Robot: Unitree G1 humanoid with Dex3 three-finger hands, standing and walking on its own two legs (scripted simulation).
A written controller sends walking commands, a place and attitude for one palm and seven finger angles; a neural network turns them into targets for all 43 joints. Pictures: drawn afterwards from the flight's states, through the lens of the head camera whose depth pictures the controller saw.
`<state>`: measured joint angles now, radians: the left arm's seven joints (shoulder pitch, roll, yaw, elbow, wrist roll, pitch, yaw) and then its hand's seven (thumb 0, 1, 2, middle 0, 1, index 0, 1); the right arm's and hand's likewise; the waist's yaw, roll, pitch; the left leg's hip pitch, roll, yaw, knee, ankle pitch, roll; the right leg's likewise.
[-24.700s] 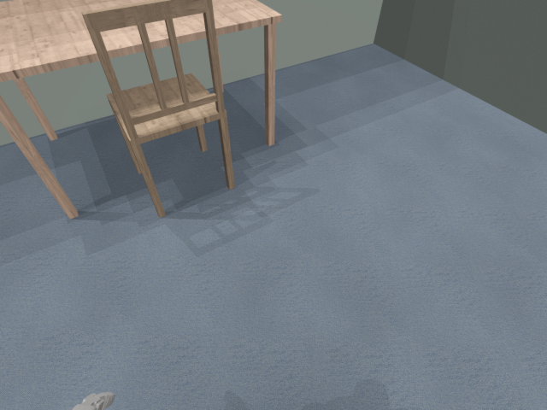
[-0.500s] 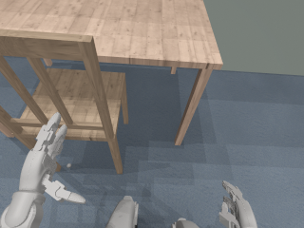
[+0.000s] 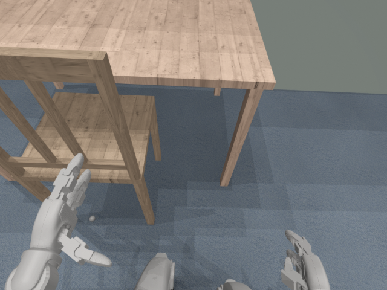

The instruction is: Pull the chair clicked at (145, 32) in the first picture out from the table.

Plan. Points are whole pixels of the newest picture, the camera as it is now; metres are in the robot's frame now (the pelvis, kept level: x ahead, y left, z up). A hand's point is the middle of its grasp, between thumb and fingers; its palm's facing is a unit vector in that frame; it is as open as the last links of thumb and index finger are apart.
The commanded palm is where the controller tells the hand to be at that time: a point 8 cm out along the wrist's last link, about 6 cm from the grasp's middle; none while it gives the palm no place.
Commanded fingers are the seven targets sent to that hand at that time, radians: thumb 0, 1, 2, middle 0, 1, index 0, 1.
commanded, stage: aim the fingers beside a spindle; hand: left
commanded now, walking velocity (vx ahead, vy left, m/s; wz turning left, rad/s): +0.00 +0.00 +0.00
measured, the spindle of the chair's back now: (24, 126) +0.45 +0.44 +0.02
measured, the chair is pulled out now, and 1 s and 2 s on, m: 0.00 0.00 0.00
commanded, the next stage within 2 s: none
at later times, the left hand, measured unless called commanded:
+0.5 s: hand (101, 210) +0.26 +0.19 +0.04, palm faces +0.01 -1.00 -0.05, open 16.9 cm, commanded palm +0.24 +0.24 +0.04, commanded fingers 0.00 -0.50 0.30 -0.06 -0.08 -0.06 -0.08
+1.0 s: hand (119, 200) +0.29 +0.17 +0.01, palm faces -0.04 -1.00 -0.03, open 16.9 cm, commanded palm +0.27 +0.23 +0.02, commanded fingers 0.00 -0.50 0.30 -0.06 -0.08 -0.06 -0.08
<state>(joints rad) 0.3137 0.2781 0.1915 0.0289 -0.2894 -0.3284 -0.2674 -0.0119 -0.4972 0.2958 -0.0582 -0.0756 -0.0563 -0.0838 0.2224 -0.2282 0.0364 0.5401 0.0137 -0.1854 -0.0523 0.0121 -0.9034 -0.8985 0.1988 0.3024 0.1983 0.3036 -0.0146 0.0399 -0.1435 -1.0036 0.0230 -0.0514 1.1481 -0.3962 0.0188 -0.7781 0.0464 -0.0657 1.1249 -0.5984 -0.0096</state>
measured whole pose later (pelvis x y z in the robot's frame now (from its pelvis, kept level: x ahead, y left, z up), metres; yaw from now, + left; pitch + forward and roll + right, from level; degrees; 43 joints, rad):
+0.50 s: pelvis +0.01 -0.01 -0.01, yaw +0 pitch +16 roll -4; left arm 0.28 0.26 0.20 0.04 -0.28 -0.38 -0.25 -0.01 -0.50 0.30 -0.06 -0.08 -0.06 -0.08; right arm 0.21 -0.23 0.02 0.55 0.01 -0.17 -0.04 0.01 -0.90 -0.90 0.20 0.30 0.20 0.30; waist -0.01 0.04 -0.16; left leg -1.07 0.03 -0.06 1.21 -0.43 0.01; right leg -0.84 0.05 -0.07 1.19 -0.64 -0.02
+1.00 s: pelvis +0.00 -0.01 -0.02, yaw -1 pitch +19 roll -4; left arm 0.13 0.25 0.15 0.15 -0.24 -0.35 -0.21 -0.01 -0.50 0.30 -0.06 -0.08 -0.06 -0.08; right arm 0.22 -0.23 0.03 0.55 0.00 -0.14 -0.03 0.01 -0.90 -0.90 0.20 0.30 0.20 0.30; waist -0.02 0.04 -0.17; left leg -1.15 0.03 -0.04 1.25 -0.43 0.01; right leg -0.93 0.05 -0.06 1.25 -0.65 -0.02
